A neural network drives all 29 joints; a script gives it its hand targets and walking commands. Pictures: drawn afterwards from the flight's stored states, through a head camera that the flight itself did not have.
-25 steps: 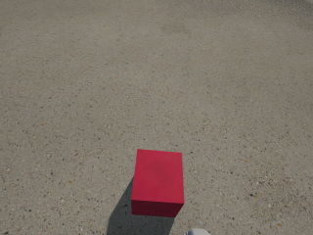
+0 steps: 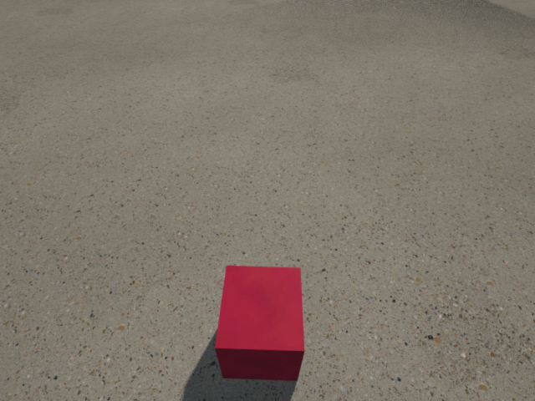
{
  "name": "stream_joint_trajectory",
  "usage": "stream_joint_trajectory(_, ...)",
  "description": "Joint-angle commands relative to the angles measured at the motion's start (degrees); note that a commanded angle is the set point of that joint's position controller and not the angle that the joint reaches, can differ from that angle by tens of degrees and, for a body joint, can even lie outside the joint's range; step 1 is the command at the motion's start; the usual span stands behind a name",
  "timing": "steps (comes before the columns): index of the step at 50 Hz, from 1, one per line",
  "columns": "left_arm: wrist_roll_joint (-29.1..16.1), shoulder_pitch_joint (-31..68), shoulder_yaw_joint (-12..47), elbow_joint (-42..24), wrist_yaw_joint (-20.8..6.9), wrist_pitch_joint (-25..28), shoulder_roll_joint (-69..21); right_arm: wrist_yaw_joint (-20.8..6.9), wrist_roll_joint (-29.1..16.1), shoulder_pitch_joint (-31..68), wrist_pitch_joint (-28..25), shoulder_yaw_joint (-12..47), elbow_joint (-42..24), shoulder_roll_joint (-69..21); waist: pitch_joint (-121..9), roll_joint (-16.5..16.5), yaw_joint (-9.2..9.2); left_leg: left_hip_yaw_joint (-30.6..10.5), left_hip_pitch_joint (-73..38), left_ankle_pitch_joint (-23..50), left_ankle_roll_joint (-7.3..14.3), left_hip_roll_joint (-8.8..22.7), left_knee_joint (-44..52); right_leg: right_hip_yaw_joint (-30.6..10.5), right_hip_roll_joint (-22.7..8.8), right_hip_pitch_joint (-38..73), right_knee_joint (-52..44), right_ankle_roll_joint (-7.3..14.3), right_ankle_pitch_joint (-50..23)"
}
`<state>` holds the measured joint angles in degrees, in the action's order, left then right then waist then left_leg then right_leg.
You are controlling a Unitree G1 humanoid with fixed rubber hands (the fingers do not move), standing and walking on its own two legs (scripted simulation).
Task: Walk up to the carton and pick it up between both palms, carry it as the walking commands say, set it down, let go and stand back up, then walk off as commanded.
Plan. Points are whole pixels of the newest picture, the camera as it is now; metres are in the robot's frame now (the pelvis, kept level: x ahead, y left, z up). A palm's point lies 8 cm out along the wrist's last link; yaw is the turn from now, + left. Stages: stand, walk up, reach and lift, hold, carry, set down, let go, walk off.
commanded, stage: walk up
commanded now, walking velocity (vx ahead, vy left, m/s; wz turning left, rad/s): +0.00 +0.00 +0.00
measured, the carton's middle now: (261, 323) +0.55 +0.06 -0.64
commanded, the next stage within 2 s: none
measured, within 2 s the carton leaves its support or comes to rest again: neither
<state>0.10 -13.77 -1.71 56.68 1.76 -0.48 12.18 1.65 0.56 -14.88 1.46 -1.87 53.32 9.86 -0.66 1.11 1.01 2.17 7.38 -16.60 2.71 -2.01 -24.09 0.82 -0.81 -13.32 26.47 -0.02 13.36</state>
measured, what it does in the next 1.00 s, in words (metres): stands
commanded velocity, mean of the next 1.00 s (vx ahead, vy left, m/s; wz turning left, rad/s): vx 0.03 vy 0.02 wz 0.00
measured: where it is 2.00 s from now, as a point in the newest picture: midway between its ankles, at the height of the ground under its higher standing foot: outside the picture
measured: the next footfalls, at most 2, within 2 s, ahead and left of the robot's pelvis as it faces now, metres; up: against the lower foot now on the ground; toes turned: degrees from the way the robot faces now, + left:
left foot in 1.14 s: +0.05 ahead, +0.15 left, +0.00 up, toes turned +2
right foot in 1.42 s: +0.09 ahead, -0.08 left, +0.00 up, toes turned +9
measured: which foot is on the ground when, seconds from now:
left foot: down 0.00-0.94, up 0.96-1.00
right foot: down 0.00-1.00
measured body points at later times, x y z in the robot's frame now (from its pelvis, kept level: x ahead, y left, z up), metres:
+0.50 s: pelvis +0.00 -0.02 +0.01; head -0.01 -0.02 +0.46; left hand +0.02 +0.21 -0.15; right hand +0.01 -0.25 -0.15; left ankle -0.04 +0.08 -0.74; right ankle +0.02 -0.13 -0.74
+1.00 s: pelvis -0.01 -0.01 +0.00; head -0.01 -0.01 +0.45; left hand -0.02 +0.23 -0.15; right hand -0.03 -0.24 -0.15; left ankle -0.04 +0.09 -0.72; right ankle +0.02 -0.13 -0.74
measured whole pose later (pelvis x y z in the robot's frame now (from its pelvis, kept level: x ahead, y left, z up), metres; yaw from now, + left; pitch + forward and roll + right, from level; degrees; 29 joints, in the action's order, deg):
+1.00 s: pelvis -0.01 -0.01 +0.00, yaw +1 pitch -2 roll +0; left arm 1.9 -16.9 -2.3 64.1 2.4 0.5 10.0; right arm 0.9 1.5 -21.1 0.4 -2.2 63.7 9.5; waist 0.4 -0.2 0.4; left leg 3.6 12.4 -25.7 0.0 0.3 -37.9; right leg 3.2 -1.6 -10.6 23.1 0.5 10.7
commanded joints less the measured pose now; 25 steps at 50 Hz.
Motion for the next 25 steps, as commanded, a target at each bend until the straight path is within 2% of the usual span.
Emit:
stream_joint_trajectory(1, -0.17, -0.08, -0.49, -1.85, 0.13, 0.57, 3.74, -0.18, -0.39, 0.86, -1.53, -1.72, -1.00, 7.20, 5.61, -9.49, 1.33, -8.72, 1.00, 17.45, 1.01, 11.14, 9.92, -0.93, -1.39, 0.36, -3.93, 0.27, -2.65)
stream_joint_trajectory(3, 0.46, -0.96, -0.46, -1.22, -0.15, 0.76, 3.93, -0.06, -0.65, -0.95, -1.50, -1.78, 0.33, 6.12, 4.65, -9.10, 0.61, -6.53, 0.42, 13.77, 0.32, 8.96, 8.93, -1.83, -2.80, 3.08, -4.79, 1.43, -4.68)
stream_joint_trajectory(6, 0.37, -1.28, -0.24, 0.10, 0.02, 0.92, 3.47, 0.05, -0.25, -1.76, -1.72, -1.16, 0.94, 4.63, 4.57, -3.05, -0.08, -6.41, 0.01, 6.30, -0.12, 7.55, 8.90, -2.64, -3.91, 3.09, -5.96, 1.54, -5.41)
stream_joint_trajectory(10, 0.30, -1.44, -0.17, 0.84, 0.36, 1.18, 3.20, 0.11, -0.23, -2.28, -1.91, -0.75, 1.96, 4.30, 5.11, -0.77, -0.14, -6.40, -0.06, 8.26, -0.67, 7.35, 7.60, -4.08, -4.57, 3.12, -7.58, 1.60, -7.37)
stream_joint_trajectory(14, 0.13, -1.88, -0.20, 1.65, 0.45, 1.47, 2.92, 0.28, -0.30, -3.45, -2.29, -0.60, 3.18, 4.10, 3.33, -0.36, -0.24, -5.93, -0.66, 11.27, -0.99, 7.49, 6.71, -4.59, -5.13, 4.60, -7.92, 1.78, -10.50)
stream_joint_trajectory(15, 0.09, -2.12, -0.14, 1.84, 0.52, 1.56, 2.76, 0.31, -0.25, -3.76, -2.27, -0.46, 3.58, 3.95, 3.38, -1.17, -0.26, -5.63, -0.39, 10.97, -1.04, 7.40, 6.68, -4.53, -5.21, 4.67, -7.94, 1.74, -10.32)
stream_joint_trajectory(19, 0.03, -2.90, -0.14, 3.04, 0.53, 1.63, 3.00, 0.40, -0.15, -4.53, -2.16, -0.32, 4.78, 3.66, 3.61, -0.48, -0.31, -5.12, -0.21, 10.23, -1.25, 7.19, 6.44, -5.15, -5.62, 4.91, -8.47, 1.93, -11.55)
stream_joint_trajectory(20, 0.01, -2.93, -0.17, 3.20, 0.60, 1.57, 3.01, 0.45, -0.14, -4.81, -2.23, -0.20, 5.11, 3.51, 3.76, 0.25, -0.36, -5.27, -0.04, 10.04, -1.23, 7.38, 6.30, -5.15, -5.56, 4.92, -8.75, 1.87, -11.40)
stream_joint_trajectory(22, -0.01, -2.76, -0.18, 3.45, 0.57, 1.48, 2.90, 0.44, -0.07, -4.95, -2.18, -0.16, 5.64, 3.29, 4.28, -0.82, -0.34, -5.08, 0.58, 8.81, -1.22, 7.25, 6.40, -5.30, -5.74, 4.90, -8.85, 1.93, -10.23)
stream_joint_trajectory(25, 0.04, -2.92, -0.08, 3.95, 0.55, 1.45, 2.66, 0.48, 0.01, -5.69, -2.09, -0.01, 6.52, 2.87, 5.06, -0.39, -0.41, -4.95, 1.09, 7.18, -1.16, 7.29, 6.32, -5.63, -5.91, 4.26, -9.38, 2.01, -8.50)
